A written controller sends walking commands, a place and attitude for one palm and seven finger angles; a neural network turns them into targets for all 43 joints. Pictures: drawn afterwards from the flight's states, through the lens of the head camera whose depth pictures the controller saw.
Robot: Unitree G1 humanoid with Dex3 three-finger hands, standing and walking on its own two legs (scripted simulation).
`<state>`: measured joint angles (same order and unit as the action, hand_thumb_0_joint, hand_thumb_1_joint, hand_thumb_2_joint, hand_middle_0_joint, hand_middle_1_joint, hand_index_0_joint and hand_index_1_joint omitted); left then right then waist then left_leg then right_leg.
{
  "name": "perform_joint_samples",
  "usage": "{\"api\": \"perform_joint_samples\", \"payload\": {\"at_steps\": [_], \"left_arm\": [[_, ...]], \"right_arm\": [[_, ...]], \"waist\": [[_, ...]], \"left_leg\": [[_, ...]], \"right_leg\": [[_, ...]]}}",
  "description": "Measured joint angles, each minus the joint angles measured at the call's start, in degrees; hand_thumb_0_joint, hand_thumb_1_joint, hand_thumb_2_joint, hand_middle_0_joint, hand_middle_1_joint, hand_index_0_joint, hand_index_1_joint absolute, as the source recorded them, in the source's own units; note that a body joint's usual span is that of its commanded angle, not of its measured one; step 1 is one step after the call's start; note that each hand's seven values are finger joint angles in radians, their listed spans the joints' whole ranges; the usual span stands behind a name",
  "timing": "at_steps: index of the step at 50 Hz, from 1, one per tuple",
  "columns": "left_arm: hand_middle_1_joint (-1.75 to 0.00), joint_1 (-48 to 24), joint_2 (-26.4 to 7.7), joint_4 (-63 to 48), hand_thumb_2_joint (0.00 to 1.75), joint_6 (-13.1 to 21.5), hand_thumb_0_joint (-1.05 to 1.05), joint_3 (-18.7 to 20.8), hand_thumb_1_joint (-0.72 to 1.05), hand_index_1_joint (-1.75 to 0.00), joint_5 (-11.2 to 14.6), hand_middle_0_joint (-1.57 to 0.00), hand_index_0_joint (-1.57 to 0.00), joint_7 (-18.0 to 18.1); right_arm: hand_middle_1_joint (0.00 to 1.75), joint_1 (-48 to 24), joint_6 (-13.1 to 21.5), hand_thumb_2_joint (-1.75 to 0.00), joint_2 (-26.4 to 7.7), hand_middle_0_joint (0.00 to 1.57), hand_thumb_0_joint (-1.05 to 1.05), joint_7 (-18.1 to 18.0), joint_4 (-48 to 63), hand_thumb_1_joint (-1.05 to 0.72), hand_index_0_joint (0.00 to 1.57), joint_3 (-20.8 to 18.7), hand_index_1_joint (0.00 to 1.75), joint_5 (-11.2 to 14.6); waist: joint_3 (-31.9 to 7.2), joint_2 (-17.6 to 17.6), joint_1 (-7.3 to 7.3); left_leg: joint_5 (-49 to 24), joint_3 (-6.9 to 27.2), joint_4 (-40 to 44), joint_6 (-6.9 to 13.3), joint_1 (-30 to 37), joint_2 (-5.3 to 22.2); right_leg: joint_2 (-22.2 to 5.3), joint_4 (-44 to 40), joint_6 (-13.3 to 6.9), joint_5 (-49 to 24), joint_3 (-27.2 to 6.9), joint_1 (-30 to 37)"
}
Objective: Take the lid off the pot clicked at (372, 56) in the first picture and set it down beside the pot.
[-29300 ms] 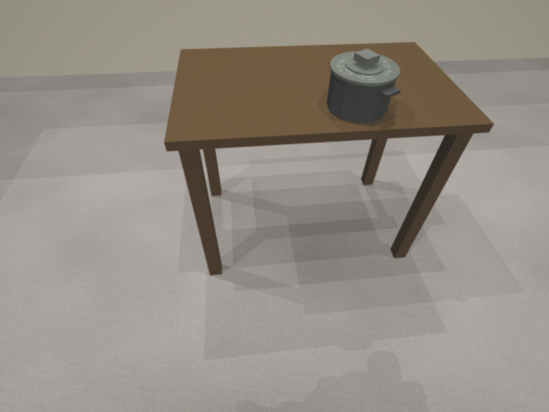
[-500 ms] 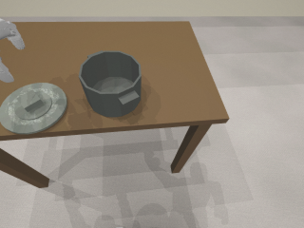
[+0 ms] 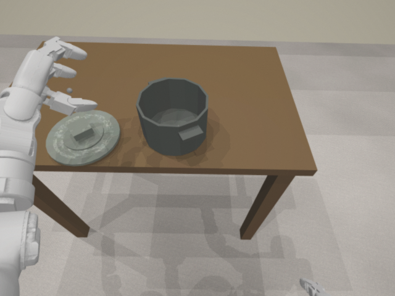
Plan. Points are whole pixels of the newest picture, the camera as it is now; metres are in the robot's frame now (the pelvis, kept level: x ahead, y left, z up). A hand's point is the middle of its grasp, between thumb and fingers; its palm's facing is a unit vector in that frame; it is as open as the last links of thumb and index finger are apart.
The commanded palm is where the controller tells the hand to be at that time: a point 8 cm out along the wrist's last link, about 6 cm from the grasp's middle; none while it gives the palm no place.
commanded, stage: draw the hand back to the body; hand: left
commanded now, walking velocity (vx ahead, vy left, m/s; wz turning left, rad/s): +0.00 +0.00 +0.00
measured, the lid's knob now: (80, 128) +0.50 +0.33 -0.01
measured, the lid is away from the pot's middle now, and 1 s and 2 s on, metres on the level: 0.25 0.25 0.25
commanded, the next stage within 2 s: step back with the hand held close in 1.64 s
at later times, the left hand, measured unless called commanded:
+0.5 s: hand (62, 109) +0.38 +0.24 +0.19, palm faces +0.45 -0.86 -0.25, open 9.3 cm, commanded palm +0.31 +0.27 +0.20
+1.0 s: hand (52, 164) +0.27 +0.22 +0.18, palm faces +0.44 -0.86 -0.24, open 7.5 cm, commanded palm +0.21 +0.25 +0.19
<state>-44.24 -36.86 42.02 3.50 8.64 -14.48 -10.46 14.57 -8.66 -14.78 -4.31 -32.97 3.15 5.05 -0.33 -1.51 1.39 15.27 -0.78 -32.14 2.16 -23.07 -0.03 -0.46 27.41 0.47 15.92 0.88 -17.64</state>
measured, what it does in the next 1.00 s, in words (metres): stands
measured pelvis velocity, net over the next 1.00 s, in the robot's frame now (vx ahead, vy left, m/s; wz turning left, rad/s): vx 0.00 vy -0.05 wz -0.01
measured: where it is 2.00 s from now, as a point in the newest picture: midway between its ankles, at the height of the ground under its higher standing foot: outside the picture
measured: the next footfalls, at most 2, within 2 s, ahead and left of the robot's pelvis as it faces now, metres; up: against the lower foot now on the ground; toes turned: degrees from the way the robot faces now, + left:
none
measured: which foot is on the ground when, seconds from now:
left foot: down 0.00-1.00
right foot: down 0.00-1.00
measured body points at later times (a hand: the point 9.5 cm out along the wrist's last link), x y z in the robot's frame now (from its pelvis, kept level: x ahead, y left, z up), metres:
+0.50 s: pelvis +0.02 -0.04 +0.01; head +0.03 -0.06 +0.46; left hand +0.35 +0.29 +0.20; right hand +0.16 -0.30 -0.10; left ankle +0.01 +0.09 -0.73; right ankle -0.03 -0.14 -0.73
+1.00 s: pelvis +0.00 -0.05 +0.01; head -0.02 -0.07 +0.46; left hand +0.24 +0.27 +0.20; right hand +0.19 -0.27 -0.08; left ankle +0.01 +0.09 -0.73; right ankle -0.03 -0.14 -0.73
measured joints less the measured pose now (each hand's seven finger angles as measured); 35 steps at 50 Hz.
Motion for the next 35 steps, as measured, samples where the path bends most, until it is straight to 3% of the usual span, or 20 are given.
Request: {"api": "perform_joint_samples", "payload": {"at_steps": [2,4,10,17,35], "left_arm": [[-0.93,1.86,2.53,-0.89,0.54,0.16,0.0,2.68,0.04,-0.93,5.93,-0.33,-0.33,4.13],[-0.92,3.74,4.14,-1.83,0.54,-0.27,0.0,4.89,0.05,-0.92,9.74,-0.33,-0.33,7.39],[-0.87,12.3,7.36,-10.85,0.57,-1.26,0.0,9.58,0.12,-0.87,15.26,-0.31,-0.32,12.78],[-0.78,19.69,8.8,-16.87,0.63,-2.45,0.0,11.03,0.25,-0.77,18.18,-0.29,-0.3,14.18],[-0.5,34.97,13.31,-32.17,0.79,-2.88,0.01,11.53,0.62,-0.5,19.99,-0.24,-0.25,14.86]], "right_arm": [[0.3,-0.67,1.28,-0.9,0.73,0.2,0.01,-0.26,-0.6,-0.91,0.2,0.96,0.3,-0.42],[0.3,-1.14,2.57,-0.9,1.34,0.2,0.01,-0.38,-1.06,-0.9,0.2,1.35,0.3,-0.82],[0.3,-1.24,6.63,-0.9,0.56,0.2,0.01,0.01,-1.92,-0.9,0.2,0.56,0.3,-2.06],[0.3,-0.97,7.67,-0.9,-0.93,0.2,0.01,0.42,-4.49,-0.9,0.2,-0.96,0.3,-2.19],[0.3,-5.71,9.72,-0.9,0.01,0.2,0.01,0.0,-5.21,-0.9,0.2,-1.1,0.3,-2.71]], "waist": [[-0.16,1.03,-0.06],[-0.3,1.82,0.19],[-0.09,1.01,0.61],[-0.22,-0.36,-0.86],[0.77,-1.48,-2.91]], "left_leg": [[-0.14,-0.19,1.01,-0.37,1.76,0.34],[-0.16,-0.3,1.92,-0.81,3.45,0.74],[-0.26,-0.65,4.6,-1.73,8.17,1.53],[-0.96,-0.67,7.34,-2.49,11.38,1.91],[-3.11,0.08,10.42,-3.71,15.42,2.63]], "right_leg": [[0.3,-0.89,0.34,-0.23,-0.23,1.56],[0.68,-1.75,0.18,-0.36,-0.38,3.12],[1.47,-4.63,-0.59,-0.79,-0.79,7.68],[1.88,-5.89,-1.31,-0.69,-0.81,10.16],[2.69,-6.54,-2.69,-1.31,-0.04,13.25]]}}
